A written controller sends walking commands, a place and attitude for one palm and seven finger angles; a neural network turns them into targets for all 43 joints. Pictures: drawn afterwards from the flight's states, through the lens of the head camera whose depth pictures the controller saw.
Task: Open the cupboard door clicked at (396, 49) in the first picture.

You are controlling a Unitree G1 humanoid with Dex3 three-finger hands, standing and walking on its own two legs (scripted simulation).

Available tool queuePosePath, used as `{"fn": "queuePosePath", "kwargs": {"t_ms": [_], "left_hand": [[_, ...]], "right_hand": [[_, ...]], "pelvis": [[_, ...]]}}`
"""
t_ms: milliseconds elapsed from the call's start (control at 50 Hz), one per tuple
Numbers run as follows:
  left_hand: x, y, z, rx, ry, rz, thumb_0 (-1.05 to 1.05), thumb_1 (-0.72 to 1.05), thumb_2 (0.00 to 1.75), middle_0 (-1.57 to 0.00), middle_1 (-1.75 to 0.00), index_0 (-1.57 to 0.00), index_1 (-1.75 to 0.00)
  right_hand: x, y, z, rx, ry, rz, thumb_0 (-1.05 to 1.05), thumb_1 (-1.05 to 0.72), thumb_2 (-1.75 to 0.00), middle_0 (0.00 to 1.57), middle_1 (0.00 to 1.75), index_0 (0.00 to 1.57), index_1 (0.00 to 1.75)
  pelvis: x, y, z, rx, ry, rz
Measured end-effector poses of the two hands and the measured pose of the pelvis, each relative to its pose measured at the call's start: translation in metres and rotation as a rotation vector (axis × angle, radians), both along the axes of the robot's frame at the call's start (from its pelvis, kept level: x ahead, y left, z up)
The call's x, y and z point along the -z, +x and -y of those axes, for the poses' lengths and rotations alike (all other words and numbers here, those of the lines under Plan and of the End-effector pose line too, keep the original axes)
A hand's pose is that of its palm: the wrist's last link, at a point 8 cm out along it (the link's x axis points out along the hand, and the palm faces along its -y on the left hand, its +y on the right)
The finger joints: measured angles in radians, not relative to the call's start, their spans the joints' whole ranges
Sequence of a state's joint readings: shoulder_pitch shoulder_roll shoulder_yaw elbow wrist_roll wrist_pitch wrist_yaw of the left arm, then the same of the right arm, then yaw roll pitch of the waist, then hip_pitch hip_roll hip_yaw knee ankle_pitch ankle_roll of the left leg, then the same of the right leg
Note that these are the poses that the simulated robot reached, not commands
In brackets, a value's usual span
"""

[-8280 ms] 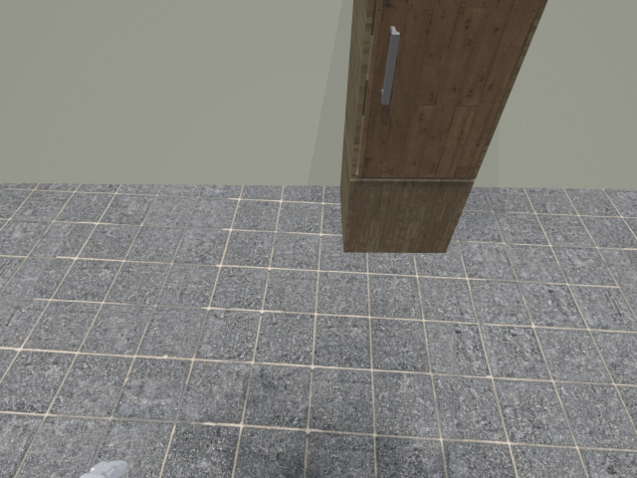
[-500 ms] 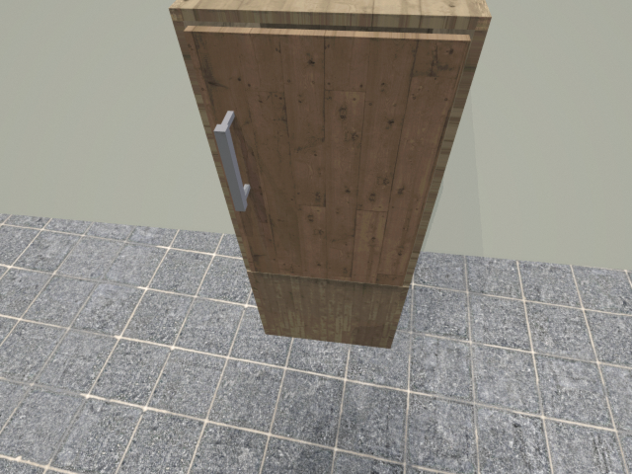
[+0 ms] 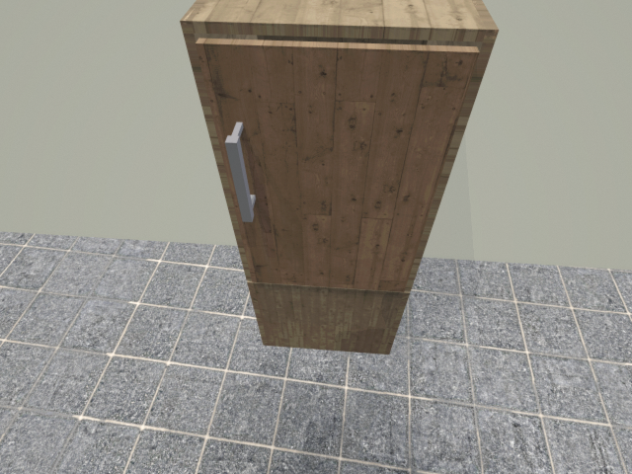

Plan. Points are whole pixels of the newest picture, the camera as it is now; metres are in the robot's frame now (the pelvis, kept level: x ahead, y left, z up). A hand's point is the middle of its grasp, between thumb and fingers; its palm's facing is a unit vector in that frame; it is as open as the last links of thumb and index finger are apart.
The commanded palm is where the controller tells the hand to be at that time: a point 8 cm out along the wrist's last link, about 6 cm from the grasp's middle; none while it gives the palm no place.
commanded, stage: look again from close up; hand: left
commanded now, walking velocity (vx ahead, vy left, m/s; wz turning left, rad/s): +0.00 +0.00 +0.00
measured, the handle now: (243, 175) +0.57 +0.17 +0.04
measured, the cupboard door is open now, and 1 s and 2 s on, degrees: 0 0 0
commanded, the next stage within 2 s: raise the hand with hooked fingers in 0.56 s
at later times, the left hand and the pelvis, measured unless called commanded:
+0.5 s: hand out of the picture +0.04 +0.15 -0.17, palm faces +0.03 -0.97 -0.23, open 7.3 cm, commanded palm none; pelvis +0.02 -0.04 +0.00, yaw +1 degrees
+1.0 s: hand (212, 429) +0.17 +0.14 -0.02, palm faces -0.02 -1.00 -0.05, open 8.2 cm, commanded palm +0.13 +0.20 -0.04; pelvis -0.04 -0.06 -0.06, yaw +2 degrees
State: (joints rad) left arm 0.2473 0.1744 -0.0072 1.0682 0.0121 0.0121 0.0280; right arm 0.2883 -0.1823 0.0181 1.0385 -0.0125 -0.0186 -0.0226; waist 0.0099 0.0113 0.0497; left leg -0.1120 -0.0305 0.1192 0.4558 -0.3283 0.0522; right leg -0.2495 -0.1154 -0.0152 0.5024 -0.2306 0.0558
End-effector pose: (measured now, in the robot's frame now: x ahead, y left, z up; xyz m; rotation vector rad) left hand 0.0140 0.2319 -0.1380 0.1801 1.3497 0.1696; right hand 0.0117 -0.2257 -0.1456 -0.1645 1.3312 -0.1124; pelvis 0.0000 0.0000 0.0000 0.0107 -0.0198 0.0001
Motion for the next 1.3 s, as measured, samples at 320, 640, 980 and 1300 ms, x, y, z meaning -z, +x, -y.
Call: {"fn": "queuePosePath", "kwargs": {"t_ms": [320,640,980,1300], "left_hand": [[0.0,0.023,0.025,0.003,0.003,0.006,0.0,0.92,0.9,-0.2,-0.3,-0.2,-0.3],[0.001,0.016,0.047,-0.025,-0.009,0.007,0.0,0.92,0.9,-0.2,-0.3,-0.2,-0.3],[-0.132,0.147,0.038,0.206,-0.124,1.379,0.0,0.72,0.82,-0.21,-0.41,-0.21,-0.41],[-0.114,0.133,0.006,0.218,-0.155,1.326,0.01,0.35,0.67,-0.24,-0.65,-0.24,-0.65]], "right_hand": [[0.007,-0.004,0.01,0.038,0.028,-0.068,0.0,-0.91,-0.89,0.2,0.3,0.2,0.3],[0.001,0.019,0.043,0.008,-0.006,-0.034,0.0,-0.91,-0.89,0.19,0.3,0.2,0.3],[-0.058,0.165,0.086,-0.164,-0.089,0.865,0.01,-0.9,-0.89,0.2,0.3,0.2,0.3],[-0.005,0.122,0.039,-0.203,-0.04,0.715,0.01,-0.9,-0.9,0.2,0.3,0.2,0.3]], "pelvis": [[0.0,0.014,0.022,-0.001,-0.001,-0.001],[-0.001,0.017,0.044,-0.018,-0.006,-0.004],[0.051,-0.033,0.063,-0.039,0.012,-0.188],[0.081,-0.056,0.052,-0.069,-0.052,-0.199]]}}
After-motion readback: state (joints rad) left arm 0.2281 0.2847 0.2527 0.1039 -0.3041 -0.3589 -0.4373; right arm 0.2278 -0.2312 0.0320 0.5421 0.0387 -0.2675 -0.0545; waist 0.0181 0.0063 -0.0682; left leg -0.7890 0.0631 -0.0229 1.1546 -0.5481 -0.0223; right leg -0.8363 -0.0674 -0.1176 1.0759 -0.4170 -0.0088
